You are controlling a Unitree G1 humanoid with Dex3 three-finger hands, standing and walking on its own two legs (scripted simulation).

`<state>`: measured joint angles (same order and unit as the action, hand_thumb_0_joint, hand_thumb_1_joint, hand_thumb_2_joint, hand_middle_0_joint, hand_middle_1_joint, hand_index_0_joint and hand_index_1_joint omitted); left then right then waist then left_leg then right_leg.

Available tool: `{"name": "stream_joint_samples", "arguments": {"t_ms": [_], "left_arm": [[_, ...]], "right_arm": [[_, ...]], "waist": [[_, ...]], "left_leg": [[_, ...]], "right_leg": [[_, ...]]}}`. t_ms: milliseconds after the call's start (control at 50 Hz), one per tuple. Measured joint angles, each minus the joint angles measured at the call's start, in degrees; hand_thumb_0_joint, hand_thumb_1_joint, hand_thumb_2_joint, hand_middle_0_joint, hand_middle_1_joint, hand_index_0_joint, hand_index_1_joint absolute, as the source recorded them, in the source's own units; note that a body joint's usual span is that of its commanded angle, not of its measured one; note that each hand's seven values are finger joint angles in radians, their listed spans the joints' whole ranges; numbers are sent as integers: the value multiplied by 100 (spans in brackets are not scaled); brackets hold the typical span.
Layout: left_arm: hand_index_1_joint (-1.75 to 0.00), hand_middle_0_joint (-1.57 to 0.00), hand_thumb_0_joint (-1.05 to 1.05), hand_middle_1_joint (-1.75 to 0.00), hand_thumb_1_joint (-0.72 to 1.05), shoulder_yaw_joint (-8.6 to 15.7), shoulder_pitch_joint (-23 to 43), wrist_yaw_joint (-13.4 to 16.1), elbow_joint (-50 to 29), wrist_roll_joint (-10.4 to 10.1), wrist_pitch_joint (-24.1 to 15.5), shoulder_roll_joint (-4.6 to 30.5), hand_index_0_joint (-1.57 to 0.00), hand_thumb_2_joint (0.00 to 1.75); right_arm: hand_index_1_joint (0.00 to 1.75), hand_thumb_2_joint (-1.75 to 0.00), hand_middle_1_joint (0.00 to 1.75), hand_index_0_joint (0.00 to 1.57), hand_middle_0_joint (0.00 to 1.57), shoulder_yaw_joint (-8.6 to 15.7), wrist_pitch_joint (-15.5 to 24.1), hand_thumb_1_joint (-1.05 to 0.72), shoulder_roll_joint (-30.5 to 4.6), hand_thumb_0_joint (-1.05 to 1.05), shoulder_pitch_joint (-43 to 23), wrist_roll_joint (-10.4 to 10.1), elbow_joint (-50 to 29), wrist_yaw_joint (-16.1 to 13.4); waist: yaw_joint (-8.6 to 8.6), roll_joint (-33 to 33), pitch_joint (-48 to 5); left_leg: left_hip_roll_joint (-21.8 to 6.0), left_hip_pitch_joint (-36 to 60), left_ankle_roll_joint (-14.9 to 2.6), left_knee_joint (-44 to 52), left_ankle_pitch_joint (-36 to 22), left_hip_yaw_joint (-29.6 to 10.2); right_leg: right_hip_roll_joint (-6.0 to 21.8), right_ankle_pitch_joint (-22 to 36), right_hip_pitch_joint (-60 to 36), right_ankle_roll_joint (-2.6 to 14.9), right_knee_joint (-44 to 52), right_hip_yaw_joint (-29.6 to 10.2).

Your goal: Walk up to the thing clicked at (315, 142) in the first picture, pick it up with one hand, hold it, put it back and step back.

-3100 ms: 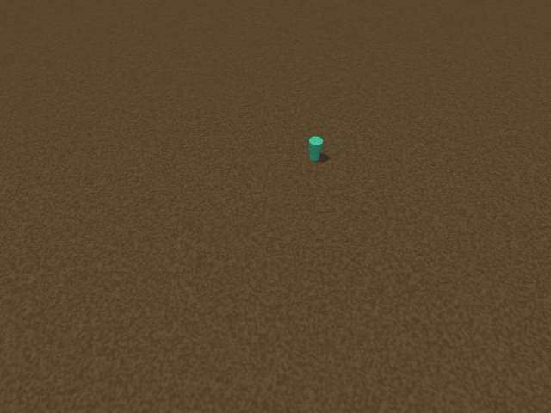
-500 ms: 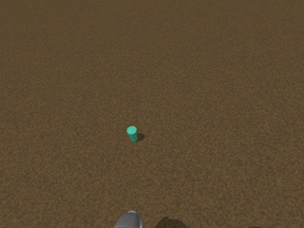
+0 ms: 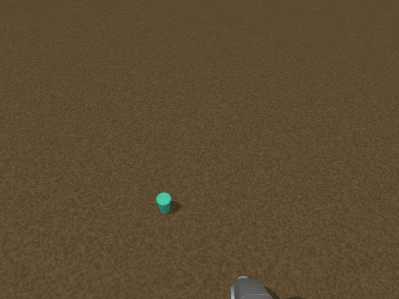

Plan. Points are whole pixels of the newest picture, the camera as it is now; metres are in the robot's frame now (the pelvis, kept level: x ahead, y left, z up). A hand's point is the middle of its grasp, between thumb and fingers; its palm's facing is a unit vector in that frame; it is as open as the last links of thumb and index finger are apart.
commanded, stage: walk up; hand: left
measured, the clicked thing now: (164, 204) +0.68 +0.16 -0.72
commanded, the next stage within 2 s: none
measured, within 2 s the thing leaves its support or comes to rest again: neither
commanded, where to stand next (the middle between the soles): +0.36 +0.00 m, yaw -1 degrees
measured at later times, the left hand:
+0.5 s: hand (92, 276) +0.20 +0.24 -0.12, palm faces +0.00 -0.91 -0.40, open 7.4 cm
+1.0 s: hand (88, 240) +0.29 +0.29 -0.17, palm faces -0.05 -0.93 -0.36, open 7.4 cm
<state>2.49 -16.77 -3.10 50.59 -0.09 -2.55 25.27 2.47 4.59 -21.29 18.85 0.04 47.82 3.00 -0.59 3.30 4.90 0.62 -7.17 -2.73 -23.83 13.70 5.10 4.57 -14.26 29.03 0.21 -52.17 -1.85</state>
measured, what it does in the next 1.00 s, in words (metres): walks ahead: right foot, then left foot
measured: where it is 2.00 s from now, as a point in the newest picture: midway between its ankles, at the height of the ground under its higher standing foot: (193, 287)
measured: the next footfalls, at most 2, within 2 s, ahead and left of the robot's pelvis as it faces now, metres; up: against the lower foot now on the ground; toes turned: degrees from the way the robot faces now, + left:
right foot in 0.18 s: +0.21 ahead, -0.14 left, +0.00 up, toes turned -4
left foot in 0.64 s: +0.31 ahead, +0.14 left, +0.00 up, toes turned +1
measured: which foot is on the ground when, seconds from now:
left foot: down 0.00-0.20, up 0.22-0.62, down 0.64-1.00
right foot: up 0.00-0.16, down 0.18-0.68, up 0.70-1.00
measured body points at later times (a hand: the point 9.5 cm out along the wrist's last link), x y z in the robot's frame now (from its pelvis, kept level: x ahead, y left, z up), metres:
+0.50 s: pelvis +0.15 -0.03 +0.00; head +0.15 -0.05 +0.45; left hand +0.20 +0.29 -0.10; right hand +0.21 -0.35 -0.13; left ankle +0.24 +0.14 -0.69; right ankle +0.17 -0.14 -0.74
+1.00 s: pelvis +0.25 +0.02 -0.02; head +0.28 +0.03 +0.43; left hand +0.30 +0.34 -0.15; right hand +0.32 -0.29 -0.12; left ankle +0.28 +0.13 -0.74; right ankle +0.30 -0.12 -0.73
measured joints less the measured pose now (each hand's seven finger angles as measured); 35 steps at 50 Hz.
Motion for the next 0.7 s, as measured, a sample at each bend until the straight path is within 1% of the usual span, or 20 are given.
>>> {"name": "stream_joint_samples", "arguments": {"t_ms": [40,80,160,180,200,220,240,280,320,380,440,500,560,600,640,660,680,700], "left_arm": [[-30,-20,1,-30,90,3,28,-33,30,32,29,-39,-20,90],[-30,-20,1,-30,90,8,70,-56,50,50,26,-82,-20,90],[-30,-20,1,-30,90,22,154,-49,26,57,-71,-162,-20,90],[-30,-20,1,-30,90,28,163,-31,15,63,-125,-178,-20,90],[-30,-20,1,-30,90,41,219,3,30,75,-174,-252,-20,90],[-30,-20,1,-30,90,42,252,29,-2,88,-219,-295,-20,90],[-30,-20,1,-30,90,28,274,45,-46,82,-255,-312,-20,90],[-30,-20,1,-30,90,-16,278,66,-124,41,-283,-342,-20,90],[-30,-20,1,-30,90,-56,233,91,-177,8,-294,-400,-20,90],[-30,-20,1,-30,90,-98,97,107,-198,8,-312,-432,-20,90],[-30,-21,1,-30,90,-94,-51,96,-188,32,-292,-401,-20,90],[-30,-21,1,-30,90,-50,-179,76,-184,67,-252,-320,-20,90],[-30,-21,1,-30,90,3,-281,61,-190,87,-225,-192,-20,90],[-30,-21,1,-30,90,22,-326,62,-175,85,-195,-101,-20,90],[-30,-21,1,-30,90,24,-364,72,-147,78,-140,-24,-20,90],[-30,-20,1,-30,90,29,-357,88,-120,85,-101,26,-20,90],[-30,-20,1,-30,90,38,-337,112,-79,83,-53,70,-20,90],[-30,-20,1,-30,90,36,-311,144,-30,60,1,65,-20,90]], "right_arm": [[30,-90,30,20,21,16,-21,-90,-47,1,80,7,4,3],[30,-90,30,20,21,38,-43,-90,-101,1,148,15,2,4],[30,-90,30,20,21,70,-136,-90,-207,1,238,21,-7,-2],[30,-90,30,20,21,74,-167,-90,-235,1,261,12,-15,-9],[30,-90,30,20,21,90,-202,-90,-280,1,234,3,9,-25],[30,-90,30,20,21,96,-244,-90,-280,1,197,-1,35,-43],[30,-90,30,20,21,81,-281,-90,-253,1,170,0,56,-55],[30,-90,30,20,21,22,-341,-90,-219,1,104,26,124,-57],[30,-90,30,20,21,7,-356,-91,-244,1,25,10,166,-37],[30,-90,30,20,21,39,-343,-91,-311,1,-78,11,157,15],[30,-90,30,20,21,110,-350,-91,-359,1,-133,40,160,67],[30,-90,30,20,21,165,-374,-91,-369,1,-135,95,225,125],[30,-90,30,20,20,190,-374,-91,-352,1,-131,140,303,170],[30,-90,30,20,20,199,-337,-91,-341,1,-124,151,344,174],[30,-90,30,20,21,203,-276,-91,-345,1,-103,161,364,146],[30,-90,30,20,21,211,-235,-91,-310,1,-124,165,387,107],[30,-90,30,20,20,206,-197,-91,-250,1,-161,175,394,65],[30,-90,30,20,20,187,-160,-91,-211,1,-185,185,362,22]], "waist": [[-36,-60,-13],[-67,-127,-4],[-107,-272,28],[-103,-335,29],[-104,-524,83],[-109,-634,118],[-88,-647,129],[8,-582,105],[74,-604,87],[132,-682,56],[151,-734,18],[161,-697,-54],[198,-595,-101],[224,-518,-128],[224,-444,-175],[203,-317,-162],[209,-123,-120],[206,-23,-98]], "left_leg": [[18,140,6,66,91,20],[25,246,46,45,227,42],[-11,321,181,-387,725,71],[-66,290,218,-648,936,63],[-230,200,175,-1052,1136,3],[-299,14,94,-1606,1229,-127],[-238,-220,52,-2204,1339,-257],[-67,-698,16,-3148,1503,-354],[-39,-1130,9,-3588,1321,-470],[-184,-1630,48,-3519,855,-663],[-363,-1945,161,-3118,424,-794],[-523,-2060,281,-2486,196,-706],[-615,-1952,324,-1790,-25,-579],[-622,-1760,306,-1382,-143,-524],[-573,-1460,260,-1003,-248,-449],[-474,-1401,268,-997,-388,-406],[-349,-1367,262,-1109,-309,-290],[-296,-1359,247,-1225,-185,-208]], "right_leg": [[56,113,-16,-18,472,105],[73,284,-112,7,980,197],[-50,555,-580,105,1926,330],[-130,721,-738,122,2113,356],[-265,701,-803,125,2044,444],[-337,557,-823,135,1900,521],[-336,415,-843,152,1779,547],[-269,261,-952,207,1743,510],[-250,273,-1173,209,1960,510],[-291,326,-1481,189,2302,528],[-343,297,-1726,189,2516,574],[-351,182,-1892,188,2601,643],[-340,-17,-1978,141,2520,693],[-322,-216,-1991,81,2348,716],[-274,-509,-1941,2,2017,729],[-163,-704,-1885,-22,1752,704],[-15,-874,-1782,74,1401,581],[-17,-1020,-1606,120,956,381]]}}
